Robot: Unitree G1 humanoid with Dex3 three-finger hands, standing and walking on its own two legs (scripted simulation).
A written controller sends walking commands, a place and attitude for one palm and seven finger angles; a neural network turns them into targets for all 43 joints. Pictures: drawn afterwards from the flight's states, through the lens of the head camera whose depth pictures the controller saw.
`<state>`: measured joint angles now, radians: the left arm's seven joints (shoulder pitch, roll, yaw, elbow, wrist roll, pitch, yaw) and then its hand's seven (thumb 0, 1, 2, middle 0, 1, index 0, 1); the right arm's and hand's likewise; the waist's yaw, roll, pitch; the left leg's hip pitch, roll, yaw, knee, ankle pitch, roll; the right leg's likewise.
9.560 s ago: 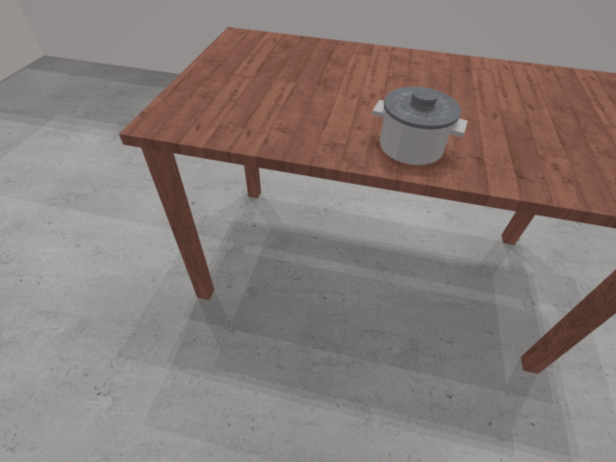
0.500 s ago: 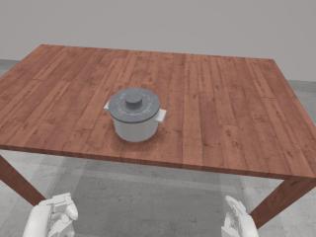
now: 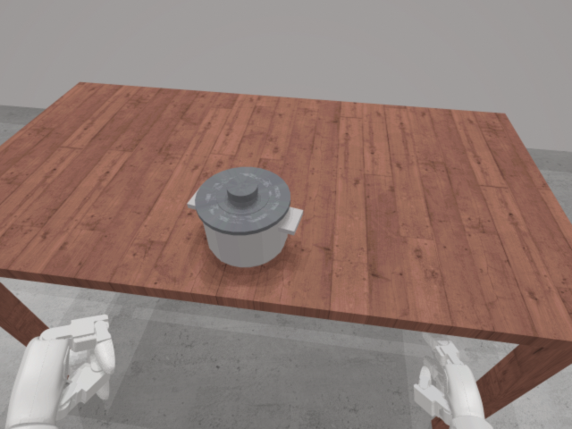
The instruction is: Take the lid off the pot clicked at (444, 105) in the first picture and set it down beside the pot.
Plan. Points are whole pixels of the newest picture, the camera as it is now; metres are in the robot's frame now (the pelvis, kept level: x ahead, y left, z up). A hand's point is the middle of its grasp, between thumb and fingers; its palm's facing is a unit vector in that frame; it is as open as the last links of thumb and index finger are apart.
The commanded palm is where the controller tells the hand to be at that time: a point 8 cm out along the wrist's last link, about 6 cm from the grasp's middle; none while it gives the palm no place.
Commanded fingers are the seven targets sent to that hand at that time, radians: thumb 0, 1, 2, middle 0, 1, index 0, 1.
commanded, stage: raise the hand higher, near the body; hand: left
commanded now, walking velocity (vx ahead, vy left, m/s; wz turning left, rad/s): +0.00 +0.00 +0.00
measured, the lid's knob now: (242, 188) +0.45 +0.14 +0.10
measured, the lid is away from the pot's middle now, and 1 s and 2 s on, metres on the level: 0.00 0.00 0.00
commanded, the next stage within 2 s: reach forward and open the fingers in 0.32 s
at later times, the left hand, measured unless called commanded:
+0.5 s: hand (107, 311) +0.20 +0.24 +0.12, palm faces +0.29 -0.65 -0.70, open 3.1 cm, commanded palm +0.15 +0.26 +0.15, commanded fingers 0.00 0.74 0.99 -1.24 -1.32 -1.24 -1.32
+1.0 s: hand (92, 296) +0.21 +0.26 +0.13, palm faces -0.19 -0.05 -0.98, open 5.0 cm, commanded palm +0.20 +0.25 +0.19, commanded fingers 0.00 -0.03 1.38 -0.96 -0.44 -0.96 -0.44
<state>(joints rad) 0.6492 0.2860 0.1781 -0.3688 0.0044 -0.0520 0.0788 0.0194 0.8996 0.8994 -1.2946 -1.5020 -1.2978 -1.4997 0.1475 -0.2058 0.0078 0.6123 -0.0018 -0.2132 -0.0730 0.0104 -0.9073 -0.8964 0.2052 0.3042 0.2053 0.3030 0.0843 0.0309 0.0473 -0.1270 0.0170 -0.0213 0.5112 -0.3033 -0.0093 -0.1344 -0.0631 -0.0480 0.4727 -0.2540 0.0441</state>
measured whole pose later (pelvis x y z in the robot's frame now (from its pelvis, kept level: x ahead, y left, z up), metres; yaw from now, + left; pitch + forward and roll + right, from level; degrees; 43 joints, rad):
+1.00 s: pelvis -0.01 +0.00 +0.01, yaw +1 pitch -2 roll +0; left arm 0.23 0.68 0.09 -0.36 0.74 0.07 -0.30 0.01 0.24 1.27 -1.08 -0.78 -1.08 -0.77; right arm 0.09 -0.28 0.02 0.58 0.02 0.04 -0.03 0.01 -0.91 -0.90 0.20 0.30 0.20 0.30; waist 0.09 0.12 0.02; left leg -0.16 0.00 -0.03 0.42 -0.23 0.00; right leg -0.17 -0.08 -0.05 0.40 -0.19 0.05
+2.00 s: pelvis -0.02 +0.00 +0.00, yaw +0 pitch -1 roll +1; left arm -0.29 0.62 -0.09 -0.12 0.77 0.21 -0.43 0.00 -0.32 1.49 -0.85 -0.09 -0.85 -0.08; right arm 0.07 -0.28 0.04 0.58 0.05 0.09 0.00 0.01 -0.91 -0.90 0.20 0.30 0.20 0.30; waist 0.06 0.12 0.03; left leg -0.19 0.00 -0.01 0.42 -0.21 -0.01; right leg -0.22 -0.08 -0.04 0.44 -0.19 0.04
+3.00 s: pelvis +0.00 -0.01 +0.00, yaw +0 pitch +1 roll +1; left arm -0.62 0.50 -0.25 0.17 0.83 0.30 -0.40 0.00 -0.32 1.49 -0.85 -0.09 -0.85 -0.08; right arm 0.09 -0.28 0.03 0.60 0.08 0.14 0.01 0.01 -0.91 -0.90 0.20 0.30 0.20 0.30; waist 0.01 0.10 0.00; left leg -0.21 0.00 -0.01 0.42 -0.24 -0.02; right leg -0.26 -0.08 -0.03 0.48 -0.24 0.03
